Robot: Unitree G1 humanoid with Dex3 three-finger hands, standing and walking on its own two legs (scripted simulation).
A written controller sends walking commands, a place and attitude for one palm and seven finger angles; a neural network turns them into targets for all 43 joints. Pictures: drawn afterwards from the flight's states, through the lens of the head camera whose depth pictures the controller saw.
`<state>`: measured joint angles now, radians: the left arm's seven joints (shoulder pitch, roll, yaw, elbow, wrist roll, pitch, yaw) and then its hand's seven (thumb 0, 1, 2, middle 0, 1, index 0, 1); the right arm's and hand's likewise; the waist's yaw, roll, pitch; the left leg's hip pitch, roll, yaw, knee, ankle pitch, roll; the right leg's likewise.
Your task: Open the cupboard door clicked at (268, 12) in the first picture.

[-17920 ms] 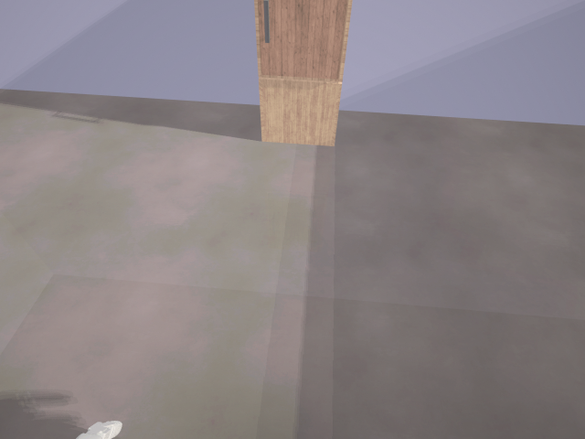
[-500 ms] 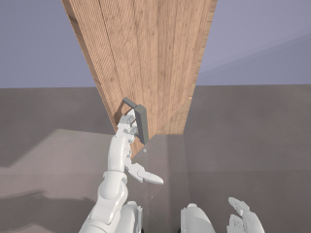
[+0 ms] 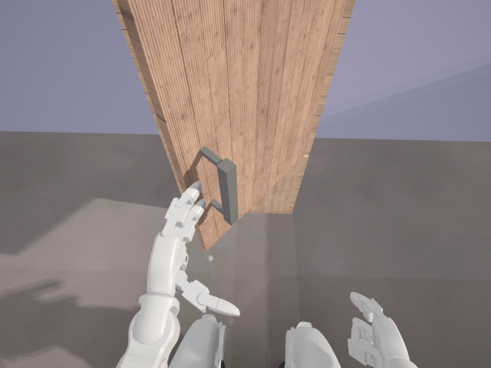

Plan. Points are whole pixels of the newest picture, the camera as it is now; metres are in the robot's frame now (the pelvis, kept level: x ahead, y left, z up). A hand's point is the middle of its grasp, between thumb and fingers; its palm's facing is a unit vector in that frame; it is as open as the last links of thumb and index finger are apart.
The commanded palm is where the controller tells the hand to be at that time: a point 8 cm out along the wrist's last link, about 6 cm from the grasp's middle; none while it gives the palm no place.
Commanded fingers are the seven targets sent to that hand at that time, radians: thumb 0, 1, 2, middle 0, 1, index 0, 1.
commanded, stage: slide the hand sideways off the handle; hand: left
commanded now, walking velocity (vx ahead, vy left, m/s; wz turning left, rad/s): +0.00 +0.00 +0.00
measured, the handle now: (220, 189) +0.39 +0.07 +0.04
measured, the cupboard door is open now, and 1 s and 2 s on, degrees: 49 49 49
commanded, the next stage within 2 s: draw the hand back to the body in 0.40 s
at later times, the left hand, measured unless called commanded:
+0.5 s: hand (180, 284) +0.24 +0.11 +0.03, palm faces -0.02 -1.00 -0.01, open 16.3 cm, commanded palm +0.22 +0.17 +0.03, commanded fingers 0.00 -0.50 0.30 -0.15 -0.30 -0.15 -0.30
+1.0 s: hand (116, 274) +0.22 +0.16 +0.13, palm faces +0.00 -1.00 -0.07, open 16.2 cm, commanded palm +0.19 +0.22 +0.14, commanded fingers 0.00 -0.29 0.39 -0.16 -0.30 -0.16 -0.30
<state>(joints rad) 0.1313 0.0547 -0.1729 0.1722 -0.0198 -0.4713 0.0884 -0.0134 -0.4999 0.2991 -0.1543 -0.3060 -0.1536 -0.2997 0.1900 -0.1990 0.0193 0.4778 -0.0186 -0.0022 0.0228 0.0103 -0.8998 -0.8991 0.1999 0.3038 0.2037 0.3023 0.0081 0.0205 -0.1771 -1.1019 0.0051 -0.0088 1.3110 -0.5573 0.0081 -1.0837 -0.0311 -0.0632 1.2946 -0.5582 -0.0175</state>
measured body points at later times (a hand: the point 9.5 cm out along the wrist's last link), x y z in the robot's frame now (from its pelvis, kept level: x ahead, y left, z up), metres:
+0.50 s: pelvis +0.01 -0.01 -0.01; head +0.11 -0.01 +0.43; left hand +0.23 +0.17 +0.03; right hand +0.21 -0.24 -0.10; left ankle +0.04 +0.11 -0.62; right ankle +0.03 -0.11 -0.62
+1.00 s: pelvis +0.02 +0.00 +0.05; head +0.06 +0.00 +0.49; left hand +0.22 +0.22 +0.13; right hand +0.21 -0.23 -0.02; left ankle +0.04 +0.11 -0.62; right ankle +0.03 -0.11 -0.62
